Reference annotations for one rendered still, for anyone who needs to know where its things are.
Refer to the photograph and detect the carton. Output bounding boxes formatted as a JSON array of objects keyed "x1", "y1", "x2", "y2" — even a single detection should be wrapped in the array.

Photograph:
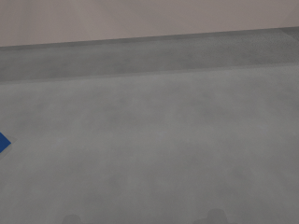
[{"x1": 0, "y1": 133, "x2": 11, "y2": 153}]

